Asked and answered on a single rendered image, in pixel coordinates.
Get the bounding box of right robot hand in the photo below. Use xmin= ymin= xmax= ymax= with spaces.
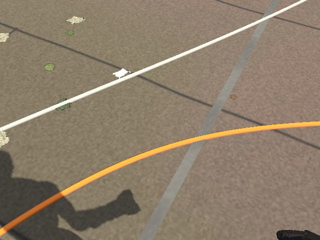
xmin=276 ymin=230 xmax=320 ymax=240

